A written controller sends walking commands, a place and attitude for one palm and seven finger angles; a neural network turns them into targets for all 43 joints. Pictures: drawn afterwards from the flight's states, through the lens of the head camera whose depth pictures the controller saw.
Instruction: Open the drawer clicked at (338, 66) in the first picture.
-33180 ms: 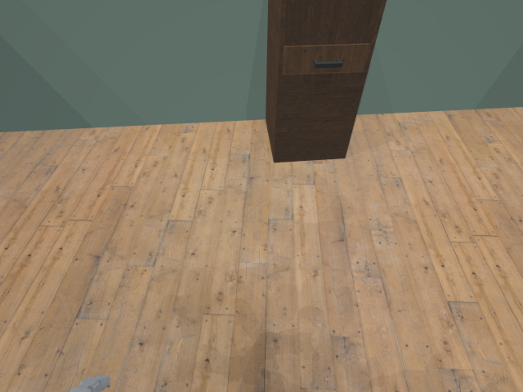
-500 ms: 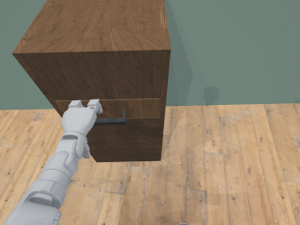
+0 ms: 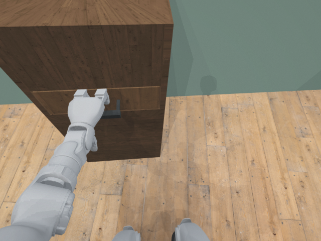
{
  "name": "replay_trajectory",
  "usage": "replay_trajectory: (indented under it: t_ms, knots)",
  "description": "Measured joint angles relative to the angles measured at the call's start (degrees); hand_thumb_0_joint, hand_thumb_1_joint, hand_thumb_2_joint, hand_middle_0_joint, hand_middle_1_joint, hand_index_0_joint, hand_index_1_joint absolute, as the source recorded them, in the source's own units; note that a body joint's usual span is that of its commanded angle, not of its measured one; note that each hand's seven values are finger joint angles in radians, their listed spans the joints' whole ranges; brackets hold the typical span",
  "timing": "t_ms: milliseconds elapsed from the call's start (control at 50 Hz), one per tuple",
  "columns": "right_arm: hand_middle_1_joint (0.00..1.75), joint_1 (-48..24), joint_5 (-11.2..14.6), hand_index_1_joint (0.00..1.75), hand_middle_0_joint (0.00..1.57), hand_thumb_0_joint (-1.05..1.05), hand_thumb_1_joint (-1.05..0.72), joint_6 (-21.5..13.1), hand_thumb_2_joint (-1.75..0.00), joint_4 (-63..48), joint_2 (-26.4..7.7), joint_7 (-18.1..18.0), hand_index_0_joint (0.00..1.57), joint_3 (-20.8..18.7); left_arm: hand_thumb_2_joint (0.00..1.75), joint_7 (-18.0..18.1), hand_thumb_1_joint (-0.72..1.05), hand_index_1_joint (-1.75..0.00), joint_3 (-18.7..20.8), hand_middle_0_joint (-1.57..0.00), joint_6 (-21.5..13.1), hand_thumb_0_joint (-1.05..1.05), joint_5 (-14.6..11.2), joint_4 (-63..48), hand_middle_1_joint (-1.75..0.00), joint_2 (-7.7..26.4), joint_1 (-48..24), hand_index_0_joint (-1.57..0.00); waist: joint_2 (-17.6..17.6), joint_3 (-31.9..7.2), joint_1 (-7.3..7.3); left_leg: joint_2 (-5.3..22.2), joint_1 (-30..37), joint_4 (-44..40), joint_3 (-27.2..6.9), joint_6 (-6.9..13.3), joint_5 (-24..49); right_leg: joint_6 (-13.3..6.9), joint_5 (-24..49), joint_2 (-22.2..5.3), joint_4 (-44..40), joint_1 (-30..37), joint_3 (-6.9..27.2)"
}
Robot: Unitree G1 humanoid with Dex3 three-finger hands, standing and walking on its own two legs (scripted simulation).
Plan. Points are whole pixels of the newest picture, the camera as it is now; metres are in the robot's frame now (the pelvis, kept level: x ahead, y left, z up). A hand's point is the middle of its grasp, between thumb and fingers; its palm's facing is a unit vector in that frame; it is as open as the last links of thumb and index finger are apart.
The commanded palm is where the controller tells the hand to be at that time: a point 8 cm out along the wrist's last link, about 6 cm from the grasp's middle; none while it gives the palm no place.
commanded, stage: move the hooked fingers above the handle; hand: left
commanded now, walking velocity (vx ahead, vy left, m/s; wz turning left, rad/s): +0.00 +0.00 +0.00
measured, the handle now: (101, 109) +0.52 +0.17 -0.09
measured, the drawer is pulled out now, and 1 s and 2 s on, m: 0.00 0.00 0.00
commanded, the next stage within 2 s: none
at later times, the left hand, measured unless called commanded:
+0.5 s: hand (91, 115) +0.46 +0.18 -0.04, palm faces -0.07 -0.06 -1.00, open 13.8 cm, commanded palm +0.45 +0.18 +0.02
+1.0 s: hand (98, 112) +0.47 +0.16 -0.04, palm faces -0.07 -0.04 -1.00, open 13.8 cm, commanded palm +0.45 +0.17 +0.02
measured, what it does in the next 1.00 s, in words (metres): stands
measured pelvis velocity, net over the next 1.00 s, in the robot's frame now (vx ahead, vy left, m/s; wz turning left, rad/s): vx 0.01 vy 0.00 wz -0.01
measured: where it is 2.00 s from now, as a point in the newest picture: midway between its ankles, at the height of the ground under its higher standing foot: outside the picture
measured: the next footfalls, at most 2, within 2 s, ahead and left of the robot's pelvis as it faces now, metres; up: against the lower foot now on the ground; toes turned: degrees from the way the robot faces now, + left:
none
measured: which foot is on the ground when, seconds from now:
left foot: down 0.00-1.00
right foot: down 0.00-1.00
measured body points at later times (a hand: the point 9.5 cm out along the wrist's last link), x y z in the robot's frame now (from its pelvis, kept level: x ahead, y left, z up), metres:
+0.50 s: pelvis +0.00 +0.01 -0.01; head +0.11 +0.01 +0.42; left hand +0.46 +0.18 +0.02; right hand +0.00 -0.26 -0.14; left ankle -0.01 +0.09 -0.67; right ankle +0.02 -0.12 -0.67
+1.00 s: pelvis +0.01 +0.00 -0.01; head +0.12 +0.00 +0.43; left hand +0.47 +0.16 +0.02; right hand +0.03 -0.26 -0.14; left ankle -0.01 +0.09 -0.67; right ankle +0.02 -0.12 -0.67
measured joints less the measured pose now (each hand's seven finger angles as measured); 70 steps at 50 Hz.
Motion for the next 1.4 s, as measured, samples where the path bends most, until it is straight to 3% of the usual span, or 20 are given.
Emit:
replay_trajectory:
  t_ms: [60,140,180,300,340,420,520,640,760,840,940,1100,1220,1400]
  knots:
    - [0.30,-0.1,-0.5,0.30,0.20,0.00,-0.90,-0.3,-0.90,0.3,-0.4,0.3,0.21,0.1,0.30,2.5,-0.49,-1.20,1.2,-0.32,-0.6,0.00,1.4,1.3,-1.20,0.4,-2.5,-0.32,0.2,-0.5,-1.14,0.1,-3.3,2.8,-0.2,0.0,-0.9,0.0,-0.7,0.0,2.4,-3.1,-0.2]
    - [0.30,-0.7,-0.8,0.30,0.20,0.00,-0.91,-0.2,-0.90,0.2,-0.8,0.8,0.21,0.4,0.30,5.4,-0.49,-1.20,3.4,-0.32,2.7,0.00,1.6,4.3,-1.20,1.8,-6.1,-0.32,0.5,-0.2,-2.50,0.3,-7.0,5.6,0.1,0.2,-1.7,0.1,-1.3,0.2,5.0,-6.9,0.0]
    - [0.30,-0.6,-0.8,0.30,0.20,0.00,-0.91,0.2,-0.90,-0.1,-0.9,1.1,0.21,0.4,0.30,6.1,-0.49,-1.21,3.8,-0.33,3.7,0.00,1.2,3.7,-1.22,2.0,-6.3,-0.33,0.9,0.0,-2.42,0.4,-7.8,6.0,0.4,0.3,-1.8,0.3,-1.2,0.3,5.4,-7.8,0.3]
    - [0.30,-0.3,0.1,0.30,0.20,0.00,-0.91,1.4,-0.90,-0.3,-0.6,0.8,0.21,1.2,0.30,1.8,-0.48,-1.22,3.4,-0.33,8.0,0.00,-1.8,4.8,-1.22,1.8,-5.5,-0.33,1.4,0.8,-1.89,0.5,-5.5,3.9,1.3,0.6,-1.0,0.6,-0.2,0.4,3.5,-5.9,1.2]
    - [0.30,0.1,0.4,0.30,0.20,0.00,-0.91,1.1,-0.90,-0.6,-0.3,0.2,0.21,1.6,0.30,-0.2,-0.48,-1.22,3.1,-0.33,7.7,0.00,-2.6,4.9,-1.21,2.4,-5.0,-0.33,1.2,1.0,-1.89,0.5,-4.6,3.1,1.3,0.6,-0.7,0.6,0.1,0.4,2.8,-5.0,1.2]
    - [0.30,1.6,0.2,0.30,0.20,0.00,-0.90,-0.2,-0.90,-0.8,0.1,-0.5,0.21,1.3,0.30,-2.4,-0.49,-1.21,1.2,-0.33,3.5,0.00,-2.6,2.3,-1.21,3.1,-3.8,-0.33,0.7,0.4,-1.33,0.3,-4.0,2.7,0.5,0.5,-0.6,0.5,0.0,0.3,2.1,-4.0,0.5]
    - [0.30,1.9,-0.3,0.30,0.20,0.00,-0.90,-0.7,-0.90,0.0,-0.4,-0.2,0.21,0.5,0.30,-0.1,-0.49,-1.20,-0.5,-0.32,-0.2,0.00,-1.0,1.1,-1.20,1.7,-3.8,-0.32,0.6,-0.8,-0.79,0.2,-4.6,4.2,-0.5,0.3,-1.5,0.4,-0.9,0.2,3.0,-4.0,-0.5]
    - [0.30,-0.2,-0.6,0.30,0.20,0.00,-0.91,0.2,-0.90,-0.8,-0.9,1.0,0.21,0.5,0.30,4.4,-0.49,-1.20,1.5,-0.32,3.3,0.00,0.3,3.0,-1.20,0.3,-4.2,-0.32,0.9,-0.6,-1.44,0.4,-5.8,5.5,-0.3,0.4,-2.0,0.4,-1.3,0.3,4.1,-5.2,-0.3]
    - [0.30,-1.3,-0.4,0.30,0.20,0.00,-0.91,1.0,-0.90,-1.3,-0.3,1.0,0.21,0.5,0.30,3.7,-0.49,-1.20,1.5,-0.32,6.9,0.00,-1.0,2.4,-1.20,0.2,-4.1,-0.32,1.3,0.7,-1.04,0.3,-4.9,4.2,0.2,0.4,-1.5,0.5,-0.8,0.3,3.2,-4.7,0.2]
    - [0.30,-0.7,-0.2,0.30,0.20,0.00,-0.91,1.1,-0.90,-0.9,0.2,0.5,0.21,0.8,0.30,1.6,-0.49,-1.20,0.1,-0.32,6.8,0.00,-2.3,2.0,-1.20,0.0,-3.9,-0.32,1.2,0.6,-0.67,0.3,-3.1,2.6,0.1,0.3,-1.2,0.4,-0.6,0.3,1.9,-2.9,0.2]
    - [0.30,0.1,-0.1,0.30,0.20,0.00,-0.90,0.8,-0.90,-0.6,0.3,0.2,0.21,1.1,0.30,0.5,-0.49,-1.20,-1.1,-0.32,5.1,0.00,-1.9,2.7,-1.20,-0.4,-4.3,-0.32,1.0,-0.1,-0.84,0.3,-1.9,1.9,-0.2,0.1,-1.3,0.1,-0.9,0.3,1.3,-1.7,-0.2]
    - [0.30,-0.1,-0.3,0.30,0.20,0.00,-0.90,1.1,-0.90,-1.4,-0.5,0.5,0.21,1.0,0.30,2.5,-0.49,-1.20,1.4,-0.32,4.4,0.00,-0.5,2.6,-1.20,-0.5,-3.2,-0.32,1.0,-0.1,-1.19,0.7,-3.1,2.8,0.3,-0.1,-1.9,-0.1,-1.5,0.7,2.7,-3.4,0.4]
    - [0.30,-0.4,-0.4,0.30,0.20,0.00,-0.91,1.4,-0.90,-1.2,-0.5,0.3,0.21,0.4,0.30,3.1,-0.49,-1.20,3.1,-0.32,4.7,0.00,-0.5,-0.1,-1.20,0.7,-1.1,-0.32,1.1,0.4,-0.50,0.8,-3.4,2.8,0.5,-0.3,-1.9,-0.2,-1.6,0.8,3.0,-4.0,0.6]
    - [0.30,-0.5,-0.1,0.30,0.20,0.00,-0.91,1.2,-0.90,0.1,-0.1,0.2,0.21,0.0,0.30,1.3,-0.49,-1.20,-0.5,-0.32,5.0,0.00,-2.1,0.0,-1.20,-0.4,-1.2,-0.32,1.0,-0.1,0.30,0.5,-0.9,1.1,-0.6,-0.6,-1.3,-0.5,-1.2,0.6,1.0,-0.9,-0.5]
